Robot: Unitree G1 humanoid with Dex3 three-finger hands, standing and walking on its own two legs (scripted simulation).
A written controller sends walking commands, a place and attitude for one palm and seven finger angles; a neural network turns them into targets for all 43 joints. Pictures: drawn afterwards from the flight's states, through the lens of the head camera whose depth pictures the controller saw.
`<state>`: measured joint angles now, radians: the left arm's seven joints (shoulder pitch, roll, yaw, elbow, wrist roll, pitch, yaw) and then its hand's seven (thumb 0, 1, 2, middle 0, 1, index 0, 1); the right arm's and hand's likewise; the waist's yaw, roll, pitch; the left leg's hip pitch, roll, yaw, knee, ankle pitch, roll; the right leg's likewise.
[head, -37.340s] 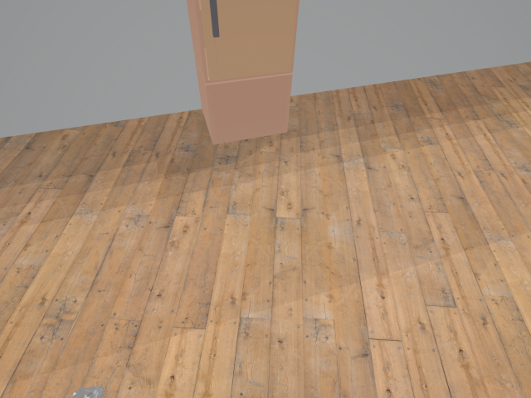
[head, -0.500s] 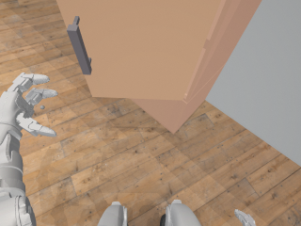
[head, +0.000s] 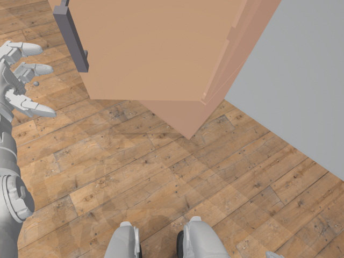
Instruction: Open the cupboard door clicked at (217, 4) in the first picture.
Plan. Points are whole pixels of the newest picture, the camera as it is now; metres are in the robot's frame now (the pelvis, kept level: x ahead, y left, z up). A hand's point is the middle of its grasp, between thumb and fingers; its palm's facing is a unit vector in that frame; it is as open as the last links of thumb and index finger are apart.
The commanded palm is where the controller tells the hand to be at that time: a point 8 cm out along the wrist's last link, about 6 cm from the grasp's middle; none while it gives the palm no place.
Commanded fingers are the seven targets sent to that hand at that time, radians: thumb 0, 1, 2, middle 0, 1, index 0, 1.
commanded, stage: move the hooked fingers beside the handle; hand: left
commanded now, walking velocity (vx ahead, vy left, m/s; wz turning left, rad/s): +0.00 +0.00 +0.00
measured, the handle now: (75, 37) +0.62 +0.22 +0.06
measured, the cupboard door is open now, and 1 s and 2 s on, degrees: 42 42 42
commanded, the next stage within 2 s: slide the fingers in behind the handle in 1.30 s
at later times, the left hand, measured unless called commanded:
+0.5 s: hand (42, 50) +0.56 +0.27 +0.07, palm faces -0.01 -1.00 +0.00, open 14.0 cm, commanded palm +0.56 +0.30 +0.06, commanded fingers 0.00 -0.50 0.30 -0.30 -1.20 -0.30 -1.20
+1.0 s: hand (42, 50) +0.56 +0.28 +0.07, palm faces -0.01 -1.00 +0.00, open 14.0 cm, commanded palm +0.56 +0.30 +0.06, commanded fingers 0.00 -0.50 0.30 -0.30 -1.20 -0.30 -1.20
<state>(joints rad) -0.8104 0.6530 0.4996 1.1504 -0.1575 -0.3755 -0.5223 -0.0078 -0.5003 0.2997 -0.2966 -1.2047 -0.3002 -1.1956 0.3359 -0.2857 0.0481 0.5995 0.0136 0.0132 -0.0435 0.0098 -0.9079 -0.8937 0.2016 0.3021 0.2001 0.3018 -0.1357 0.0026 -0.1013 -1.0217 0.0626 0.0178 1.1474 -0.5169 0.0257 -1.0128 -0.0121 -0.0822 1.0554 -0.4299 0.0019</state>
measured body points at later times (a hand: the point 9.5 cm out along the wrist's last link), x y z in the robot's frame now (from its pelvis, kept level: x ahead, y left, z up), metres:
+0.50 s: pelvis +0.00 +0.00 -0.02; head +0.19 +0.04 +0.39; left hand +0.55 +0.33 +0.08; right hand -0.03 -0.27 -0.10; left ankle +0.01 +0.10 -0.65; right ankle +0.04 -0.13 -0.65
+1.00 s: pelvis +0.02 +0.01 +0.00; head +0.21 +0.05 +0.40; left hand +0.56 +0.33 +0.07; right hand -0.01 -0.25 -0.09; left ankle +0.01 +0.10 -0.65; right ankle +0.04 -0.13 -0.65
